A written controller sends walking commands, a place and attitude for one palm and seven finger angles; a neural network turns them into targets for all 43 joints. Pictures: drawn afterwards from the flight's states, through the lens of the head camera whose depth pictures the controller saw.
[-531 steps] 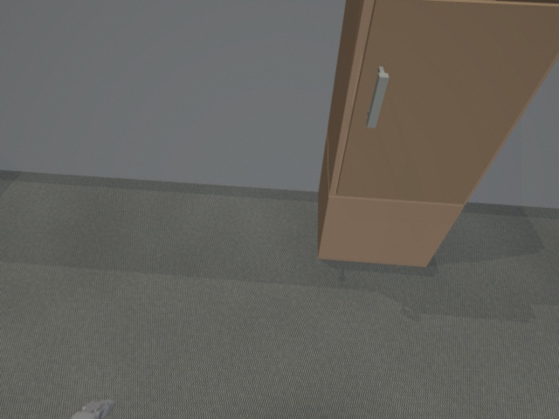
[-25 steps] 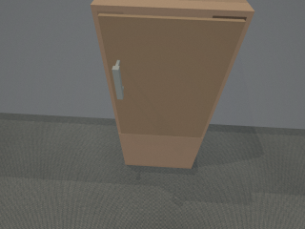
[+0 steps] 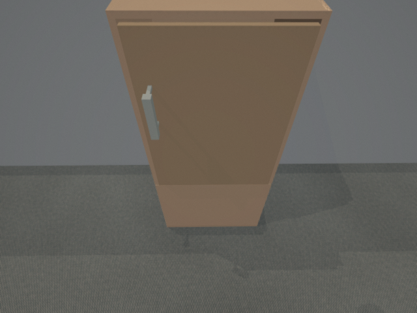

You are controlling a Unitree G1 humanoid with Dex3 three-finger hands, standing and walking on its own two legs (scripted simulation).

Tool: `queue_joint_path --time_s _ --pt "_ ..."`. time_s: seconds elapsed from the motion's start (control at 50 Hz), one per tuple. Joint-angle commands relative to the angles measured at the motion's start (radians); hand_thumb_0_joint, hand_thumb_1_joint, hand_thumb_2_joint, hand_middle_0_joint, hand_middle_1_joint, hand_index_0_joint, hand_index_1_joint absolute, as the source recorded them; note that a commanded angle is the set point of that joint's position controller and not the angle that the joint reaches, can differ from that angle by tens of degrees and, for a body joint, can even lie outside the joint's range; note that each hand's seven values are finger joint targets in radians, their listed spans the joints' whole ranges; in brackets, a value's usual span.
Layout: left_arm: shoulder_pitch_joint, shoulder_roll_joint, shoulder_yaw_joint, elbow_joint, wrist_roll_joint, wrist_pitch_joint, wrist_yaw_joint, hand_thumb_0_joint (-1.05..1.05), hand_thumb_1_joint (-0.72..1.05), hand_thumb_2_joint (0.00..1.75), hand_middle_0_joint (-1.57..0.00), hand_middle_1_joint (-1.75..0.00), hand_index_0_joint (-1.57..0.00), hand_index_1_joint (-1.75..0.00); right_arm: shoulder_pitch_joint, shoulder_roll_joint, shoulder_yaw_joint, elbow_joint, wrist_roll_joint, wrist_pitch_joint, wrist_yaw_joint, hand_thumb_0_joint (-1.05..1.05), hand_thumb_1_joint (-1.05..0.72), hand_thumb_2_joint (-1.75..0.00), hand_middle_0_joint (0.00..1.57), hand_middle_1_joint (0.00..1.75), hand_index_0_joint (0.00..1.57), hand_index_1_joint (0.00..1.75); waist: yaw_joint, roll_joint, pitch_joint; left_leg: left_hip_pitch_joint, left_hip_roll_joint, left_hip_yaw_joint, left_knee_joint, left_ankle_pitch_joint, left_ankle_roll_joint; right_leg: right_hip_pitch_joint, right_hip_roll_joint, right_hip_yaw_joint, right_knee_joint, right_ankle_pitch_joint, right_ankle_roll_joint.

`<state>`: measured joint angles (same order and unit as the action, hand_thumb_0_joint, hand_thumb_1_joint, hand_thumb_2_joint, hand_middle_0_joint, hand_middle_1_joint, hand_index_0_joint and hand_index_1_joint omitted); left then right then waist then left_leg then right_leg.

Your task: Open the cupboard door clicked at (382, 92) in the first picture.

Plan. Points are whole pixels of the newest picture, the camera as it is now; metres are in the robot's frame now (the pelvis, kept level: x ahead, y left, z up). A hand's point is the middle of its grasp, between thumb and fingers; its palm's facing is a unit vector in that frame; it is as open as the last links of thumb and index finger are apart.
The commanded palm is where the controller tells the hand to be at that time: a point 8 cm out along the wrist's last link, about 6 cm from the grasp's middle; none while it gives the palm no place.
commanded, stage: look again from close up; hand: left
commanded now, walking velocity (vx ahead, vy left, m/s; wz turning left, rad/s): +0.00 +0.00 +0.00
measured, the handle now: (152, 113) +0.57 +0.18 +0.04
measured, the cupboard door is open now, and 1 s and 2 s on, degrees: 0 0 0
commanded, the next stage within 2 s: raise the hand with hooked fingers in 0.52 s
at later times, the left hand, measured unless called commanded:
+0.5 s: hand out of the picture +0.01 +0.11 -0.17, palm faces +0.04 -0.98 -0.20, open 7.3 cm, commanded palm none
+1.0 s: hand (153, 298) +0.16 +0.11 -0.03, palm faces +0.04 -1.00 +0.01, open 8.3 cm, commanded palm +0.12 +0.18 -0.04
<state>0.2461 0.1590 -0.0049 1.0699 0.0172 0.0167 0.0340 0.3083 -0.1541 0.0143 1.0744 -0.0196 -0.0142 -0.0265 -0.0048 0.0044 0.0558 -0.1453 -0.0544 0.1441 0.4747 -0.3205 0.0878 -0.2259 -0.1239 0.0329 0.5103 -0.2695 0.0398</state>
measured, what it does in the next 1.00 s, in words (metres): lowers itself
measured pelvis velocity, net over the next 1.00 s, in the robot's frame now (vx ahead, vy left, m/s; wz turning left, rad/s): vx -0.04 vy -0.09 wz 0.06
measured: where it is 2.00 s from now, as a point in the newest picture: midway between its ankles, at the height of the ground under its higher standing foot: outside the picture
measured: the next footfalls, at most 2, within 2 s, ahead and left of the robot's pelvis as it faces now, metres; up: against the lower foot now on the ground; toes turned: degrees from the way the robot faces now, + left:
none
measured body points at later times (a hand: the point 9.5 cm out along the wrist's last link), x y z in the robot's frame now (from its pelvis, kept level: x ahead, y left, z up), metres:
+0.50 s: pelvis +0.01 -0.06 +0.00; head +0.04 -0.06 +0.45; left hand +0.01 +0.17 -0.16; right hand +0.03 -0.28 -0.16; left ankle -0.03 +0.06 -0.73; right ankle +0.00 -0.19 -0.73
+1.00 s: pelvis -0.04 -0.09 -0.05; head +0.00 -0.08 +0.40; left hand +0.15 +0.17 -0.03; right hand +0.20 -0.33 -0.09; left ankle -0.03 +0.06 -0.73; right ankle +0.00 -0.19 -0.73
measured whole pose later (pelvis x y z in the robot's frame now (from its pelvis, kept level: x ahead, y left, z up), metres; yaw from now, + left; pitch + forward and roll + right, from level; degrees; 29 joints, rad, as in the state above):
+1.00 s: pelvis -0.04 -0.09 -0.05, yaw +4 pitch +9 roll +1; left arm 0.31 0.19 0.21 0.27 -0.26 -0.50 -0.39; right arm 0.15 -0.27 -0.07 0.54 0.02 -0.26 -0.01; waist 0.00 -0.05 -0.09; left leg -0.66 0.05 0.03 0.94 -0.45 -0.04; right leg -0.70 -0.05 -0.06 0.97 -0.43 -0.02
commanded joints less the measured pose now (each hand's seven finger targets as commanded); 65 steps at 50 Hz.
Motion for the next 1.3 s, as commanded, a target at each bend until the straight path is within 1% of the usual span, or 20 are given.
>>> queue_joint_path --time_s 0.0,0.58,0.6,0.62,0.64,0.66,0.68,0.7,0.74,0.8,0.82,0.86,0.88,0.92,1.0,1.06,1.08,1.1,1.18,1.28 --pt "0.065 0.097 0.018 -0.021 -0.001 -0.017 0.004 0.0 0.9 0.9 -0.2 -0.3 -0.2 -0.3 0.042 -0.124 -0.027 -0.034 0.002 -0.024 -0.01 0.0 -0.9 -0.9 0.2 0.3 0.2 0.3 0.011 0.008 -0.007 -0.025 0.167 -0.162 -0.126 0.327 -0.039 0.012 0.019 -0.026 -0.005 0.157 -0.054" --pt "0.074 0.121 0.024 -0.006 0.0 -0.04 0.001 0.0 0.9 0.9 -0.2 -0.3 -0.2 -0.3 -0.004 -0.099 -0.034 0.001 0.007 -0.013 -0.007 0.0 -0.9 -0.9 0.2 0.3 0.2 0.3 0.006 -0.032 -0.016 -0.02 0.156 -0.111 -0.064 0.22 -0.067 0.018 0.003 0.023 -0.077 0.293 -0.075" --pt "0.154 0.141 0.031 0.035 0.005 -0.052 0.043 0.0 0.9 0.9 -0.2 -0.3 -0.2 -0.3 -0.083 -0.144 -0.047 -0.064 0.018 -0.014 0.001 0.0 -0.9 -0.9 0.2 0.3 0.2 0.3 0.028 -0.1 -0.014 -0.094 0.177 -0.088 0.142 0.309 -0.101 0.044 -0.051 0.065 -0.062 0.702 -0.05" --pt "-0.606 0.336 0.132 -1.549 -0.201 -0.275 0.041 0.0 0.88 0.89 -0.2 -0.32 -0.2 -0.32 -0.046 -0.27 -0.052 -0.391 0.072 -0.177 -0.043 0.0 -0.9 -0.9 0.2 0.3 0.2 0.3 -0.071 0.126 -0.528 0.145 0.069 -0.11 -0.01 0.502 -0.061 0.167 0.046 -0.031 0.039 0.62 -0.075" --pt "-0.117 0.264 0.149 -1.209 -0.109 -0.204 0.086 0.0 0.85 0.88 -0.2 -0.33 -0.2 -0.33 -0.13 -0.178 -0.04 -0.318 0.053 -0.259 -0.086 0.0 -0.9 -0.9 0.2 0.3 0.2 0.3 0.014 0.292 -0.464 0.202 0.093 -0.095 -0.032 0.67 -0.049 0.104 0.107 -0.059 0.089 0.392 -0.086" --pt "-0.087 0.19 0.115 -1.132 -0.138 -0.155 0.13 0.0 0.83 0.87 -0.21 -0.34 -0.21 -0.34 -0.123 -0.18 -0.058 -0.257 0.06 -0.281 -0.083 0.0 -0.9 -0.9 0.2 0.3 0.2 0.3 -0.014 0.261 -0.358 0.112 0.108 -0.112 -0.002 0.591 -0.084 0.014 0.1 -0.106 0.061 0.195 -0.071" --pt "0.185 -0.035 -0.006 -0.954 -0.15 -0.058 0.113 0.0 0.81 0.86 -0.21 -0.36 -0.21 -0.36 -0.091 -0.147 -0.059 -0.264 0.079 -0.279 -0.072 0.0 -0.9 -0.9 0.2 0.3 0.2 0.3 -0.029 0.148 -0.248 0.045 0.118 -0.117 0.0 0.561 -0.074 -0.045 0.1 -0.121 0.032 0.185 -0.058" --pt "0.019 -0.003 0.01 -1.161 -0.173 -0.088 0.084 0.0 0.78 0.85 -0.21 -0.37 -0.21 -0.37 -0.122 -0.185 -0.066 -0.354 0.075 -0.296 -0.065 0.0 -0.9 -0.9 0.2 0.3 0.2 0.3 -0.027 0.096 -0.141 -0.029 0.102 -0.139 0.023 0.49 -0.08 -0.057 0.093 -0.125 0.023 0.251 -0.055" --pt "0.056 0.071 0.114 -1.083 -0.154 -0.184 0.037 0.0 0.74 0.83 -0.21 -0.4 -0.21 -0.4 -0.107 -0.206 -0.091 -0.392 0.039 -0.314 -0.064 0.0 -0.9 -0.9 0.2 0.3 0.2 0.3 -0.047 -0.079 -0.109 -0.148 0.067 -0.126 0.102 0.333 -0.073 -0.153 0.107 -0.147 0.041 0.213 -0.045" --pt "0.348 0.0 0.163 -0.8 -0.199 -0.345 -0.118 0.0 0.67 0.8 -0.22 -0.45 -0.22 -0.45 -0.141 -0.194 -0.107 -0.476 0.03 -0.309 -0.027 0.0 -0.9 -0.9 0.2 0.3 0.2 0.3 0.043 -0.316 -0.047 -0.389 0.045 -0.122 0.202 0.171 -0.092 -0.265 0.114 -0.14 0.147 0.09 -0.039" --pt "0.38 0.024 0.203 -0.801 -0.227 -0.419 -0.184 0.0 0.64 0.79 -0.22 -0.47 -0.22 -0.47 -0.153 -0.198 -0.117 -0.503 0.029 -0.309 -0.015 0.0 -0.9 -0.9 0.2 0.3 0.2 0.3 0.061 -0.325 -0.08 -0.442 0.039 -0.111 0.242 0.139 -0.098 -0.269 0.112 -0.123 0.186 0.081 -0.042" --pt "0.376 0.099 0.277 -0.779 -0.273 -0.531 -0.332 0.0 0.6 0.77 -0.22 -0.5 -0.22 -0.5 -0.17 -0.22 -0.127 -0.573 0.036 -0.304 0.011 0.0 -0.9 -0.9 0.2 0.3 0.2 0.3 0.084 -0.218 -0.142 -0.505 0.02 -0.094 0.32 0.101 -0.109 -0.254 0.092 -0.068 0.248 0.08 -0.058" --pt "0.317 0.114 0.278 -0.793 -0.295 -0.576 -0.406 0.0 0.57 0.76 -0.22 -0.51 -0.22 -0.51 -0.189 -0.233 -0.123 -0.609 0.037 -0.304 0.019 0.0 -0.9 -0.9 0.2 0.3 0.2 0.3 0.068 -0.167 -0.167 -0.53 0.012 -0.089 0.363 0.082 -0.109 -0.266 0.082 -0.046 0.272 0.078 -0.062" --pt "0.245 0.198 0.357 -0.829 -0.312 -0.591 -0.462 0.0 0.53 0.74 -0.23 -0.54 -0.23 -0.54 -0.195 -0.233 -0.124 -0.661 0.052 -0.295 0.012 0.0 -0.9 -0.9 0.2 0.3 0.2 0.3 0.08 -0.121 -0.258 -0.602 0.003 -0.069 0.426 0.028 -0.096 -0.278 0.068 0.018 0.287 -0.012 -0.054" --pt "-0.057 0.247 0.379 -1.123 -0.359 -0.606 -0.43 0.0 0.43 0.7 -0.23 -0.6 -0.23 -0.6 -0.167 -0.206 -0.107 -0.73 0.053 -0.293 -0.008 0.0 -0.9 -0.9 0.2 0.3 0.2 0.3 0.035 0.046 -0.341 -0.608 0.021 -0.081 0.491 -0.078 -0.078 -0.375 0.073 0.077 0.275 -0.316 -0.047" --pt "-0.27 0.25 0.321 -1.378 -0.356 -0.688 -0.383 0.0 0.36 0.67 -0.24 -0.64 -0.24 -0.64 -0.13 -0.203 -0.086 -0.7 0.039 -0.309 -0.031 0.0 -0.9 -0.9 0.2 0.3 0.2 0.3 -0.031 0.09 -0.412 -0.574 0.052 -0.122 0.537 -0.081 -0.063 -0.446 0.105 0.049 0.342 -0.299 -0.057" --pt "-0.22 0.252 0.309 -1.38 -0.344 -0.693 -0.379 0.0 0.34 0.66 -0.24 -0.66 -0.24 -0.66 -0.112 -0.211 -0.087 -0.689 0.04 -0.313 -0.039 0.0 -0.9 -0.9 0.2 0.3 0.2 0.3 -0.034 0.095 -0.417 -0.569 0.061 -0.127 0.534 -0.095 -0.063 -0.46 0.108 0.046 0.34 -0.308 -0.061" --pt "-0.189 0.204 0.248 -1.368 -0.335 -0.69 -0.388 0.0 0.32 0.65 -0.24 -0.68 -0.24 -0.68 -0.108 -0.214 -0.079 -0.673 0.044 -0.319 -0.044 0.0 -0.9 -0.9 0.2 0.3 0.2 0.3 -0.052 0.107 -0.391 -0.564 0.064 -0.135 0.53 -0.102 -0.06 -0.484 0.115 0.024 0.351 -0.29 -0.064" --pt "-0.203 0.243 0.212 -1.193 -0.319 -0.547 -0.454 0.0 0.22 0.61 -0.25 -0.74 -0.25 -0.74 -0.096 -0.247 -0.062 -0.637 0.064 -0.325 -0.063 0.0 -0.9 -0.9 0.2 0.3 0.2 0.3 -0.084 0.076 -0.288 -0.61 0.07 -0.169 0.503 -0.154 -0.06 -0.511 0.131 -0.013 0.342 -0.286 -0.056" --pt "-0.051 0.321 0.367 -1.077 -0.345 -0.275 -0.458 0.0 0.11 0.56 -0.26 -0.81 -0.26 -0.81 -0.126 -0.241 -0.051 -0.698 0.075 -0.289 -0.066 0.0 -0.9 -0.9 0.2 0.3 0.2 0.3 0.036 0.056 -0.364 -0.57 0.051 -0.17 0.388 -0.091 -0.072 -0.365 0.119 -0.062 0.309 -0.239 -0.053"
